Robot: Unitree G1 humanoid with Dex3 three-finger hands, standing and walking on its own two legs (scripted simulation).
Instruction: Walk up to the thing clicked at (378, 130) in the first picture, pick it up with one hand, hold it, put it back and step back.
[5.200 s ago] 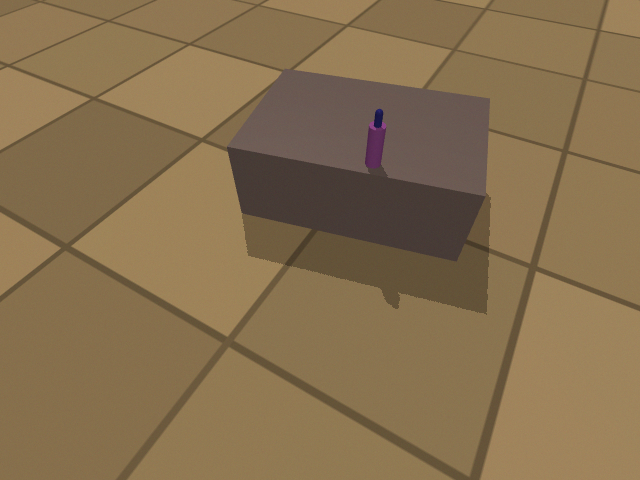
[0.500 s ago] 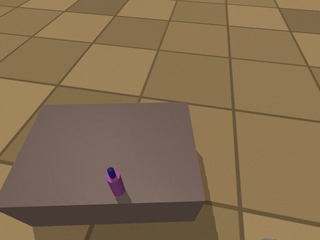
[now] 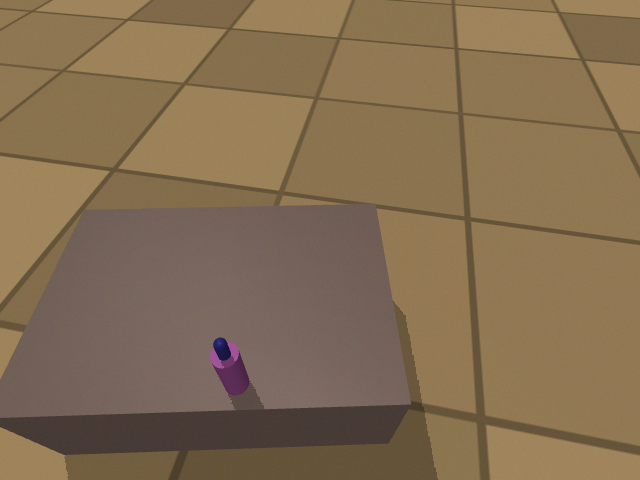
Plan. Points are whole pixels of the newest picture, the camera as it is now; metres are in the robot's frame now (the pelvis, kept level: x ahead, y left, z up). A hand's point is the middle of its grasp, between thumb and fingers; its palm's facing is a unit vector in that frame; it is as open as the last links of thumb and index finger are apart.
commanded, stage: stand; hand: left
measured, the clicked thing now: (228, 364) +0.39 +0.20 -0.31
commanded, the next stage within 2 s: go down in 1.46 s
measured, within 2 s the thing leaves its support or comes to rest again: neither
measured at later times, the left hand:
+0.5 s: hand out of the picture +0.07 +0.25 -0.16, palm faces -0.04 -0.94 -0.34, open 7.4 cm
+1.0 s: hand out of the picture +0.06 +0.26 -0.16, palm faces -0.04 -0.94 -0.34, open 7.4 cm
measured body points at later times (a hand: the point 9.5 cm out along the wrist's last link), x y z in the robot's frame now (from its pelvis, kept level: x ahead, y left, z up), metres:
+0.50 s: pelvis +0.00 +0.00 +0.00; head +0.00 +0.00 +0.45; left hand +0.07 +0.30 -0.13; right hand +0.08 -0.30 -0.13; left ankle +0.03 +0.12 -0.75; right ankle -0.04 -0.14 -0.75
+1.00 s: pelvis -0.01 +0.00 +0.00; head +0.00 +0.01 +0.45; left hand +0.06 +0.30 -0.14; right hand +0.07 -0.30 -0.13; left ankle +0.03 +0.12 -0.75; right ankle -0.04 -0.14 -0.75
